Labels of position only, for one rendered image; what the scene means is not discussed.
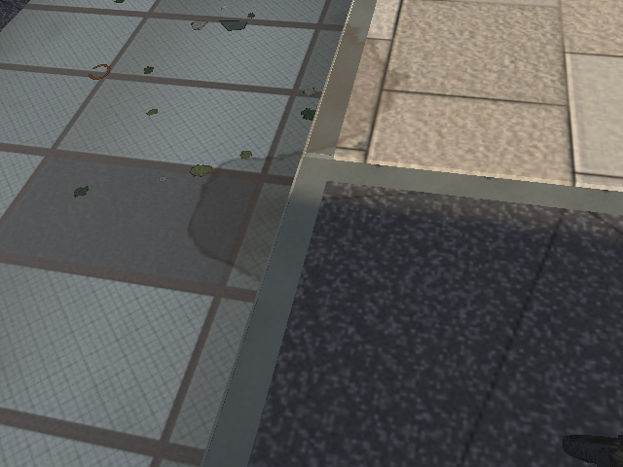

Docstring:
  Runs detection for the robot right hand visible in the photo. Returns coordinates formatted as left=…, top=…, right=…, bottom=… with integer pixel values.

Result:
left=563, top=435, right=623, bottom=467

